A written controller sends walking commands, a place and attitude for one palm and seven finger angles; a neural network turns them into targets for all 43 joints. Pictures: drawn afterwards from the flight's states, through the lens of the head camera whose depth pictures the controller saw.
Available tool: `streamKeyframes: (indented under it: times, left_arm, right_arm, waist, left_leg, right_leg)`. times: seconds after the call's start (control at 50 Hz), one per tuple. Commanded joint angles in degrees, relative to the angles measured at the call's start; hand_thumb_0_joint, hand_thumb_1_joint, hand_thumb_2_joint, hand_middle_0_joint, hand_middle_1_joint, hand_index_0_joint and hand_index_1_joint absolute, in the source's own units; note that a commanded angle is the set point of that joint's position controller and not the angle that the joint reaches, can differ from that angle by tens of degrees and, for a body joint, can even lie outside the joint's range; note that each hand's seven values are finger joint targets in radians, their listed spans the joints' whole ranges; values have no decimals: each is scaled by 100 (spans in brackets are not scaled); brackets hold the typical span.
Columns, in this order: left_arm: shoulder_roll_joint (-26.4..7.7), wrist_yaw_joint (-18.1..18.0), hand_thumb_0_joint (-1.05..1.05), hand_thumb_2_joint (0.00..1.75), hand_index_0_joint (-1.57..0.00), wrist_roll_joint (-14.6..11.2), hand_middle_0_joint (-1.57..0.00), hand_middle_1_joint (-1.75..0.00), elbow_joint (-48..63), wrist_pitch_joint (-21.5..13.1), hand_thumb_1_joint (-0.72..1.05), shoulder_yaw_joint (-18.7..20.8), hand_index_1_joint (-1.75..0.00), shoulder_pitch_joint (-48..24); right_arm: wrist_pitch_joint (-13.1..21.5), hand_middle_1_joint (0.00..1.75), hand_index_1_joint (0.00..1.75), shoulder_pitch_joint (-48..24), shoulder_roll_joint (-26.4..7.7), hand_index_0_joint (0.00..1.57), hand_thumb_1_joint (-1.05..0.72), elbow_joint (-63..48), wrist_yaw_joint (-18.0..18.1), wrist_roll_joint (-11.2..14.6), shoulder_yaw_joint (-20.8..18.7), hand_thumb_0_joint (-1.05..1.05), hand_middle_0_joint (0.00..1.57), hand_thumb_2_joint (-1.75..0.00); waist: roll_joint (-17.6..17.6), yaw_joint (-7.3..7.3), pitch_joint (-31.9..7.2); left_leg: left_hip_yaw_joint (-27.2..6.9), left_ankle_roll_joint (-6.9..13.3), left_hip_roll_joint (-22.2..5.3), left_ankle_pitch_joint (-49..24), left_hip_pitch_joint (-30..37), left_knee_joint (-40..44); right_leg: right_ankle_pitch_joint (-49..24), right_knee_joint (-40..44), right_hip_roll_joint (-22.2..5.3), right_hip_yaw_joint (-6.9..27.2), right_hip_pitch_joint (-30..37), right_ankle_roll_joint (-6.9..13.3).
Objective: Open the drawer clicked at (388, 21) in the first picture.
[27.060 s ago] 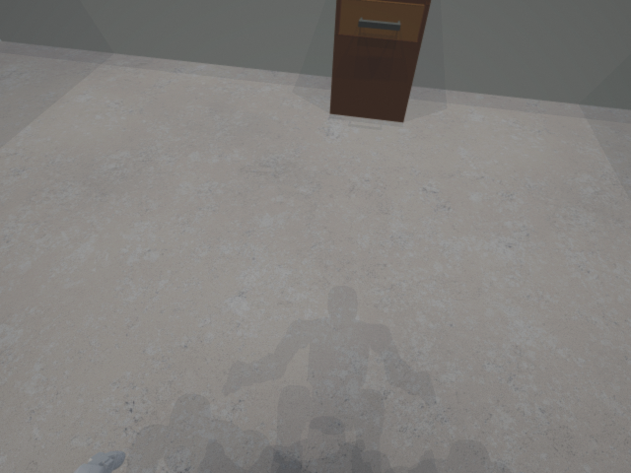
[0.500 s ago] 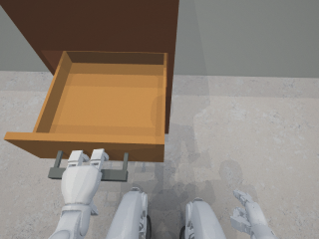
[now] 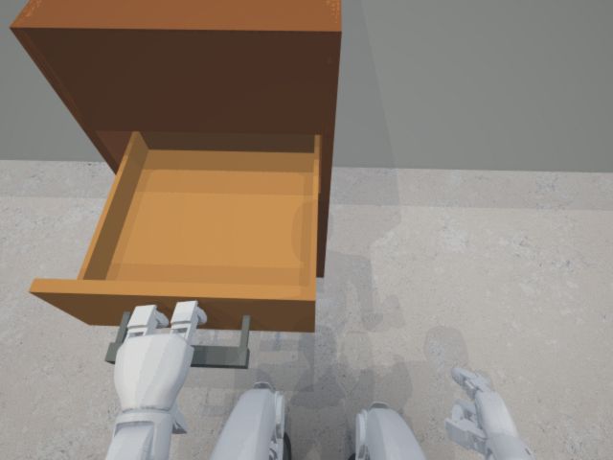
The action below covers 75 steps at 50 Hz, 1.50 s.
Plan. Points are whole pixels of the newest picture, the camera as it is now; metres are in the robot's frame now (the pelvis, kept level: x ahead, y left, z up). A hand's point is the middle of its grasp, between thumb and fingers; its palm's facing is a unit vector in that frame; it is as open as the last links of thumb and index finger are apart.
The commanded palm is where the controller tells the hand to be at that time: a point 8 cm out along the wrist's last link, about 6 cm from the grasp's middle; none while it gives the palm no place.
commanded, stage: lift the hand off the handle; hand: left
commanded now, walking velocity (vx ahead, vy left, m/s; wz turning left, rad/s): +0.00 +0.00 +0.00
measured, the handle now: (182, 338) +0.28 +0.21 -0.10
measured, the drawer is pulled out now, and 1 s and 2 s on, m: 0.30 0.30 0.30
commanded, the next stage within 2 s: draw the hand back to the body in 1.70 s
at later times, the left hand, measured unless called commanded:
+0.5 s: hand (170, 366) +0.23 +0.20 -0.03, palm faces -0.06 -0.11 -0.99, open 13.8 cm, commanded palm +0.22 +0.19 +0.02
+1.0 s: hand (160, 353) +0.24 +0.20 +0.01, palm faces -0.05 -0.10 -0.99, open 13.8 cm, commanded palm +0.22 +0.19 +0.06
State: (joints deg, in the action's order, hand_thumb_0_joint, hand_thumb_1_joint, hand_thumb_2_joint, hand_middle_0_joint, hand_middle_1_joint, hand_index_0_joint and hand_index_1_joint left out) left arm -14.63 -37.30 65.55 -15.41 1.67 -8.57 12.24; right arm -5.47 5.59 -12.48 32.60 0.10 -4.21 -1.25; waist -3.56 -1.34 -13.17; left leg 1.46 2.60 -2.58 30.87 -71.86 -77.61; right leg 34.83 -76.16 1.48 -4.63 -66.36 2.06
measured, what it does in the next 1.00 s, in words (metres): rises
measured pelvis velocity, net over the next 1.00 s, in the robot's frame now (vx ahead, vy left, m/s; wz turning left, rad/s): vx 0.02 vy -0.01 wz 0.01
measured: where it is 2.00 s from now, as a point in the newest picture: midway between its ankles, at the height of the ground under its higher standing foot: outside the picture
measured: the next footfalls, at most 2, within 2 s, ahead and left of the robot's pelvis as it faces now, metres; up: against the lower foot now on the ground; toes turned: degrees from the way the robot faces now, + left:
none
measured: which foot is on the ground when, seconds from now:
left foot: down 0.00-1.00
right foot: down 0.00-1.00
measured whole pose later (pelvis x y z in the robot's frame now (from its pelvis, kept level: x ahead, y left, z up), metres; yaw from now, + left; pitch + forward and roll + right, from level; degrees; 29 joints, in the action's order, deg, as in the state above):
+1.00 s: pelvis +0.02 -0.01 +0.05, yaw +1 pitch +18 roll -1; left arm -15.1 -33.6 62.9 -12.4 2.7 -8.4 16.5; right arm -6.7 9.2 -12.9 30.8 -0.7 -3.0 -1.0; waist -4.0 -0.9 -11.2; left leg 2.4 1.4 -2.2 27.4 -53.4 -62.9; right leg 31.2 -62.3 1.8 -3.3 -48.9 2.7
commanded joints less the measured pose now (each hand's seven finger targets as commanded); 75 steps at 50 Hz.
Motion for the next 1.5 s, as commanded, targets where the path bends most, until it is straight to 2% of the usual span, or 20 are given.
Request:
streamKeyframes:
  times: [0.0, 0.1, 0.12, 0.18, 0.22, 0.4, 0.46, 0.54, 0.62, 0.66, 0.72, 0.78, 0.84, 0.92, 1.04, 1.12, 1.22, 1.26, 1.34, 1.48]
  left_arm:
    - [-517, -186, 0, 30, -30, 25, -30, -120, 1015, -14, -50, 209, -120, -171]
    - [-572, -164, 0, 30, -30, 16, -30, -120, 1009, -63, -50, 253, -120, -322]
    - [-709, -175, 0, 30, -30, 10, -30, -120, 1059, -81, -50, 411, -120, -248]
    - [-562, -164, 0, 30, -30, 36, -30, -120, 1011, -60, -50, 256, -120, -280]
    - [-601, -153, 0, 30, -30, 9, -30, -120, 1032, -32, -50, 327, -120, -113]
    - [-601, -57, 0, 30, -30, -56, -30, -120, 1166, -24, -50, 305, -120, 228]
    - [-653, -64, 0, 30, -30, -35, -30, -120, 1177, -66, -50, 372, -120, 144]
    - [-629, -52, 0, 30, -30, -68, -30, -120, 1296, -97, -50, 340, -120, 9]
    - [-593, 5, 0, 30, -30, -146, -30, -120, 1312, -46, -50, 322, -120, 337]
    - [-598, 44, 0, 30, -30, -151, -30, -120, 1290, -25, -50, 278, -120, 112]
    - [-779, 43, 0, 30, -30, -135, -30, -120, 1257, -13, -50, 451, -120, -10]
    - [-695, 45, 0, 30, -30, -120, -30, -120, 1338, -10, -50, 346, -120, -138]
    - [-790, 76, 0, 30, -30, -177, -30, -120, 1268, 11, -50, 521, -120, 213]
    - [-704, 161, 0, 30, -30, -246, -30, -120, 1214, 83, -50, 410, -120, 249]
    - [-909, 225, 0, 30, -30, -286, -30, -120, 1467, -51, -50, 590, -120, 223]
    - [-857, 248, 0, 30, -30, -305, -30, -120, 1466, -85, -50, 575, -120, 391]
    - [-917, 316, 0, 30, -30, -379, -30, -120, 1697, -112, -50, 621, -120, 507]
    - [-862, 323, 0, 30, -30, -344, -30, -120, 1787, -130, -50, 541, -120, 508]
    - [-927, 343, 0, 30, -30, -333, -30, -120, 1820, -130, -50, 604, -120, 416]
    - [-859, 442, 0, 30, -30, -336, -30, -120, 1964, -30, -50, 417, -120, 188]
  right_arm:
    - [171, 30, 30, -146, -658, 20, -90, -806, 19, 32, -215, 0, 20, -90]
    - [191, 30, 30, -117, -649, 20, -90, -791, 42, 35, -215, 0, 20, -90]
    - [190, 30, 30, -104, -666, 20, -90, -810, 55, 30, -208, 0, 20, -90]
    - [154, 30, 30, -92, -651, 20, -90, -824, 12, 34, -203, 0, 20, -90]
    - [152, 30, 30, -93, -658, 20, -90, -864, 12, 42, -207, 0, 20, -90]
    - [129, 30, 30, -41, -643, 20, -90, -959, -16, 61, -194, 0, 20, -90]
    - [126, 30, 30, -42, -650, 20, -90, -957, -14, 55, -194, 0, 20, -90]
    - [136, 30, 30, -41, -652, 20, -90, -964, -39, 43, -196, 0, 20, -90]
    - [147, 30, 30, -38, -656, 20, -90, -1031, -47, 72, -207, 0, 20, -90]
    - [120, 30, 30, -26, -663, 20, -90, -1010, -42, 89, -213, 0, 20, -90]
    - [125, 30, 30, -27, -668, 20, -90, -989, -20, 93, -202, 0, 20, -90]
    - [121, 30, 30, 7, -649, 20, -90, -999, -46, 102, -199, 0, 20, -90]
    - [113, 30, 30, 18, -642, 20, -90, -1014, -37, 125, -201, 0, 20, -90]
    - [98, 30, 30, -10, -668, 20, -90, -1041, -51, 149, -192, 0, 20, -90]
    - [106, 30, 30, 36, -668, 20, -90, -1043, -48, 149, -193, 0, 20, -90]
    - [95, 30, 30, 17, -683, 20, -90, -1056, -64, 149, -205, 0, 20, -90]
    - [78, 30, 30, 22, -694, 20, -90, -1099, -98, 159, -217, 0, 20, -90]
    - [76, 30, 30, 15, -681, 20, -90, -1117, -99, 159, -228, 0, 20, -90]
    - [50, 30, 30, 19, -695, 20, -90, -1112, -127, 146, -210, 0, 20, -90]
    - [34, 30, 30, -14, -678, 20, -90, -1168, -139, 192, -194, 0, 20, -90]
  waist:
    - [101, 114, -1728]
    - [166, 140, -1632]
    - [66, 62, -1702]
    - [108, 134, -1623]
    - [53, 63, -1657]
    - [276, 85, -1473]
    - [166, 110, -1290]
    - [115, 143, -1409]
    - [105, 91, -1326]
    - [292, 161, -1128]
    - [251, 131, -1131]
    - [141, 129, -1257]
    - [237, 46, -1341]
    - [364, 127, -947]
    - [286, 86, -1099]
    - [167, 105, -841]
    - [242, 86, -895]
    - [95, 85, -855]
    - [293, 96, -844]
    - [130, 66, -734]
  left_leg:
    - [-331, -21, 185, -1284, 2373, 1107]
    - [-284, 1, 198, -1241, 2436, 1176]
    - [-297, -18, 197, -1376, 2489, 1220]
    - [-278, -15, 200, -1383, 2597, 1280]
    - [-277, -24, 208, -1453, 2639, 1346]
    - [-183, -8, 240, -1543, 2743, 1506]
    - [-180, -8, 235, -1518, 2806, 1563]
    - [-162, 1, 240, -1439, 2922, 1630]
    - [-175, -7, 247, -1603, 3063, 1758]
    - [-180, 0, 250, -1426, 3001, 1810]
    - [-142, 1, 258, -1356, 3001, 1877]
    - [-119, -5, 267, -1449, 3191, 1954]
    - [-83, -8, 283, -1603, 3231, 2017]
    - [-94, 2, 272, -1553, 3266, 2178]
    - [-34, 10, 302, -1667, 3439, 2255]
    - [-75, -6, 294, -1743, 3558, 2351]
    - [-64, 1, 289, -1889, 3712, 2446]
    - [-69, -2, 283, -1861, 3809, 2487]
    - [-91, 0, 277, -1870, 3882, 2547]
    - [-115, -8, 255, -1789, 4152, 2808]
  right_leg:
    - [-1441, 1323, 152, 162, 667, 158]
    - [-1470, 1484, 143, 201, 797, 144]
    - [-1563, 1449, 153, 208, 875, 169]
    - [-1575, 1537, 153, 199, 862, 150]
    - [-1643, 1559, 163, 203, 1016, 170]
    - [-2051, 1793, 149, 293, 1476, 144]
    - [-2024, 1867, 150, 310, 1438, 152]
    - [-1847, 1951, 127, 315, 1467, 132]
    - [-2059, 2041, 142, 311, 1681, 155]
    - [-1913, 2140, 141, 320, 1684, 128]
    - [-1881, 2236, 126, 378, 1812, 122]
    - [-1918, 2262, 118, 359, 1864, 112]
    - [-2237, 2306, 133, 415, 2168, 105]
    - [-2260, 2520, 123, 415, 2265, 104]
    - [-2489, 2610, 92, 503, 2519, 83]
    - [-2526, 2678, 108, 490, 2477, 118]
    - [-2752, 2754, 94, 498, 2684, 108]
    - [-2606, 2761, 103, 439, 2609, 108]
    - [-2510, 2813, 112, 424, 2574, 94]
    - [-2152, 2982, 111, 325, 2606, 105]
